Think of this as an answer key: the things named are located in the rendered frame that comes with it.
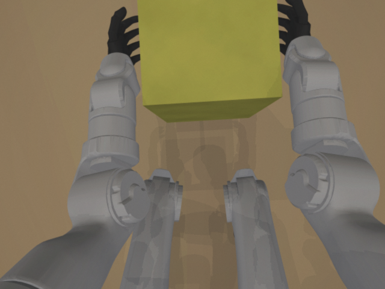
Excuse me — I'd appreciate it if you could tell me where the robot right upper arm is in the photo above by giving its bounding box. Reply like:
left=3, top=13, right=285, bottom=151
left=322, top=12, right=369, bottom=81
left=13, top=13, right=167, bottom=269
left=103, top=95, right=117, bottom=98
left=285, top=151, right=385, bottom=289

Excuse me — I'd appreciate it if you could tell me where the robot right forearm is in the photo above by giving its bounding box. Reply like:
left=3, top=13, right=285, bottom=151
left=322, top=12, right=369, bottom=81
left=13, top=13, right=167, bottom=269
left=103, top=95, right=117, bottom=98
left=283, top=36, right=372, bottom=165

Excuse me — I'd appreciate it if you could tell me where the robot left upper arm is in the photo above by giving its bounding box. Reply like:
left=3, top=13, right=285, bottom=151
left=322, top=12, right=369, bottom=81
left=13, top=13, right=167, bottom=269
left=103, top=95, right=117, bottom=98
left=0, top=167, right=150, bottom=289

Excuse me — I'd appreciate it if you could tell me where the right robot hand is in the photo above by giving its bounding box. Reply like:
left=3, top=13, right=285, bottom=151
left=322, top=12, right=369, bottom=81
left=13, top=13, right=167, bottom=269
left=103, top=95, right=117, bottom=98
left=277, top=0, right=311, bottom=55

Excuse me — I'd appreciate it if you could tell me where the left robot hand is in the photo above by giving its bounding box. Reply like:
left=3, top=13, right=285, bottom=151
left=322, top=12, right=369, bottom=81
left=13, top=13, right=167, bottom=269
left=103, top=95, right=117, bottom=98
left=107, top=7, right=140, bottom=65

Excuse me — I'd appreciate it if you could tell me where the carton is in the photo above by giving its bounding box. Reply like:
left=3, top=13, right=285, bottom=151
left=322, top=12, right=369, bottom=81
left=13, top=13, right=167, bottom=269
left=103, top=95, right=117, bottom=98
left=137, top=0, right=283, bottom=123

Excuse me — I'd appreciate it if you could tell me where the robot right thigh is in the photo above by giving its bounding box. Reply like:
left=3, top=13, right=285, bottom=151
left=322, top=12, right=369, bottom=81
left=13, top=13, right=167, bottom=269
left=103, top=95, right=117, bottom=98
left=223, top=176, right=289, bottom=289

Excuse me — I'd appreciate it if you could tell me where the robot thigh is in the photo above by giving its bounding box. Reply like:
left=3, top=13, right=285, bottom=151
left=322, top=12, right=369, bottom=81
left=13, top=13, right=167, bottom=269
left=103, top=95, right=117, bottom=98
left=120, top=176, right=183, bottom=289
left=223, top=176, right=289, bottom=289

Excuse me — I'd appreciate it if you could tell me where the robot left forearm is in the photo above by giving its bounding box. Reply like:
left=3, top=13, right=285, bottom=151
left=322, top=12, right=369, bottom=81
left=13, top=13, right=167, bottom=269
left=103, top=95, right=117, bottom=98
left=72, top=52, right=140, bottom=185

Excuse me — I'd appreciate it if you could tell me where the robot left thigh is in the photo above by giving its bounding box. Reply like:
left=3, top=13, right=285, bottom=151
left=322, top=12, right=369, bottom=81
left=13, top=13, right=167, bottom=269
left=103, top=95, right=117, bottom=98
left=120, top=176, right=183, bottom=289

